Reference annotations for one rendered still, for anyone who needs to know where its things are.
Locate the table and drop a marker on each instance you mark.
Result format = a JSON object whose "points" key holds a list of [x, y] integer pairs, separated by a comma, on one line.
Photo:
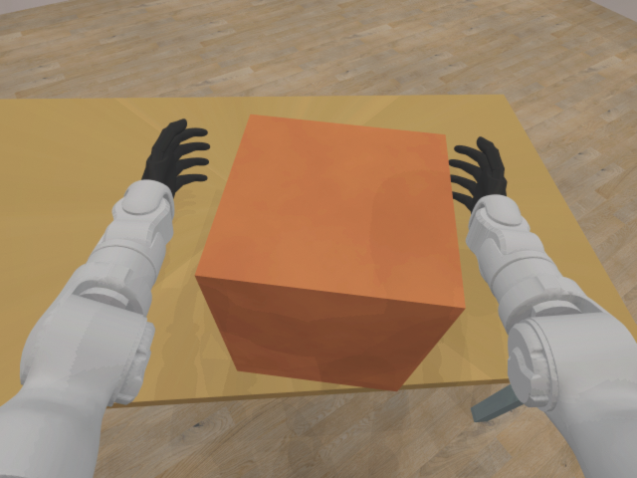
{"points": [[64, 164]]}

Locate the right robot hand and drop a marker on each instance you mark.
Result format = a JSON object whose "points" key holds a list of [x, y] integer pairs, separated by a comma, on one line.
{"points": [[489, 176]]}

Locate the carton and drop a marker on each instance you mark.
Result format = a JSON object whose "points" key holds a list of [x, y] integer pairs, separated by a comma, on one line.
{"points": [[333, 255]]}

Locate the right robot forearm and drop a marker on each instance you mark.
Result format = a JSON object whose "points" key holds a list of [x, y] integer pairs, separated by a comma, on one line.
{"points": [[524, 280]]}

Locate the left robot forearm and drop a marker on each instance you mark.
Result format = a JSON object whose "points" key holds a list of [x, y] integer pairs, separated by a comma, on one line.
{"points": [[124, 265]]}

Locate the left robot hand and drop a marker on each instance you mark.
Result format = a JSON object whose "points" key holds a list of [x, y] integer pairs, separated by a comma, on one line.
{"points": [[163, 164]]}

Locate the robot right upper arm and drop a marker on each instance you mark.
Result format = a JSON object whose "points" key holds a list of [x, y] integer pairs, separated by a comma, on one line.
{"points": [[581, 371]]}

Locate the robot left upper arm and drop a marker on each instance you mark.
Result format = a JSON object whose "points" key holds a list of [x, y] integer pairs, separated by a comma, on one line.
{"points": [[92, 356]]}

